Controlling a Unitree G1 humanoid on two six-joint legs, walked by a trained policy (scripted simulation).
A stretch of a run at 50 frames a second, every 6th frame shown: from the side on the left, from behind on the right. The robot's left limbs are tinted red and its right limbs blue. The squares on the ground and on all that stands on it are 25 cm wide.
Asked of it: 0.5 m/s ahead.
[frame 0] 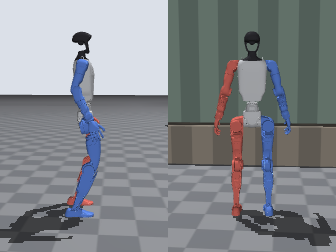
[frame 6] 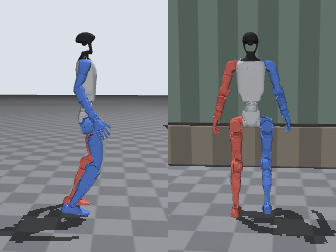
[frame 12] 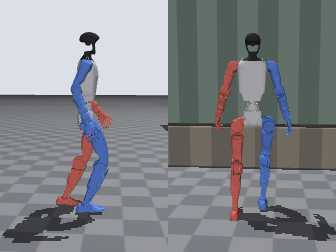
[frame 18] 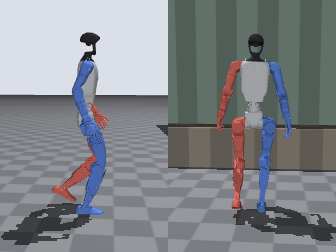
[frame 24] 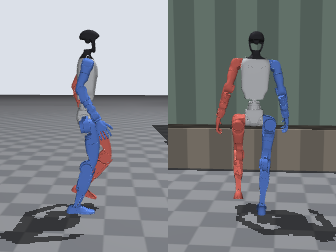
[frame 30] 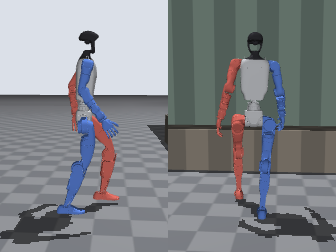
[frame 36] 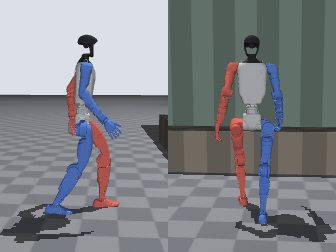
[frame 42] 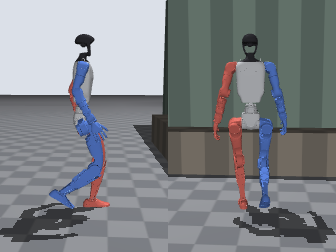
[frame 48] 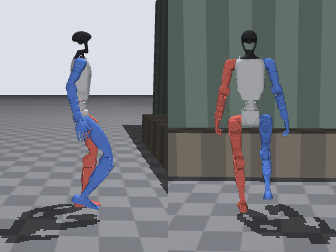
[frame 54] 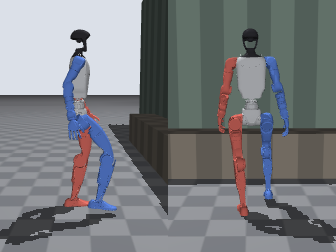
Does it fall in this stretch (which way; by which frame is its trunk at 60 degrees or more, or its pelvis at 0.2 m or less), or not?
no
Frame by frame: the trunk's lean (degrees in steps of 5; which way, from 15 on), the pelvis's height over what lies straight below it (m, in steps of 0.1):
0: 5, 0.8
6: 0, 0.8
12: 0, 0.8
18: 5, 0.8
24: 5, 0.8
30: 5, 0.8
36: 5, 0.8
42: 5, 0.8
48: 0, 0.8
54: 0, 0.8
